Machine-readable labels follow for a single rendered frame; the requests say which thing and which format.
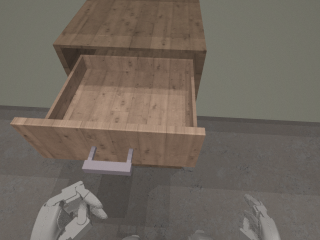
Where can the handle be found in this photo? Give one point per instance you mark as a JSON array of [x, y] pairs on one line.
[[108, 167]]

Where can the right robot hand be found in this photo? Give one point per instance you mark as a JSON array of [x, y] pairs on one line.
[[263, 228]]

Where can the drawer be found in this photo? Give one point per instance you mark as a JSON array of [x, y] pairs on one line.
[[117, 103]]

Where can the left robot hand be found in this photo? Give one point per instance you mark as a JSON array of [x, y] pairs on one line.
[[52, 219]]

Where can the cabinet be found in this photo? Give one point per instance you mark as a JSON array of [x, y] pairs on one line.
[[171, 29]]

